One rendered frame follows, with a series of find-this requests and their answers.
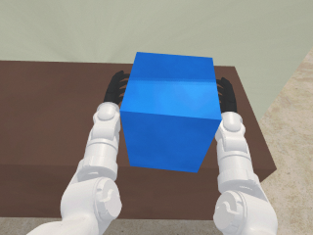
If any left robot forearm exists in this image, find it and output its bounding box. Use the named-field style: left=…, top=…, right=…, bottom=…
left=60, top=102, right=121, bottom=213

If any carton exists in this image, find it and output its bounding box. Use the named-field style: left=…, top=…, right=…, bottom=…
left=119, top=52, right=222, bottom=173

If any robot right hand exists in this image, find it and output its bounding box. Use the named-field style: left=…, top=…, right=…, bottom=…
left=215, top=77, right=238, bottom=114

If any pedestal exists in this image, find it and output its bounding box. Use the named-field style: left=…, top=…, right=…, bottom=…
left=0, top=60, right=277, bottom=220

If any left robot upper arm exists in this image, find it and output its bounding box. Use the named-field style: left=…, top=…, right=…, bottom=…
left=26, top=176, right=122, bottom=235

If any right robot upper arm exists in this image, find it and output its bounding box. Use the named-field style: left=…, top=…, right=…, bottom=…
left=213, top=190, right=278, bottom=235

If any robot left hand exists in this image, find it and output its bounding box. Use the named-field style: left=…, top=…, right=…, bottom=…
left=103, top=70, right=130, bottom=105

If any right robot forearm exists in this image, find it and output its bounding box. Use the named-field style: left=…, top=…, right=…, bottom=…
left=214, top=112, right=278, bottom=228

